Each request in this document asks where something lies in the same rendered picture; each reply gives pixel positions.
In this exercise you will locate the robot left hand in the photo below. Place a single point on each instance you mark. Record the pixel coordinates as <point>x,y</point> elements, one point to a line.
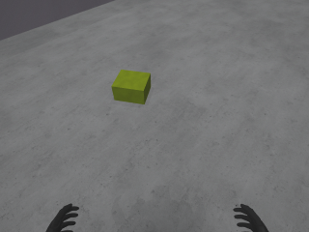
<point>57,224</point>

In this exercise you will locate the robot right hand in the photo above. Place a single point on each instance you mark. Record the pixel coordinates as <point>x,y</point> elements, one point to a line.
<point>256,225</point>

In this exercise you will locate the carton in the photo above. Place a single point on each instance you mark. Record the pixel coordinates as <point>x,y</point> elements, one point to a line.
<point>131,86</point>

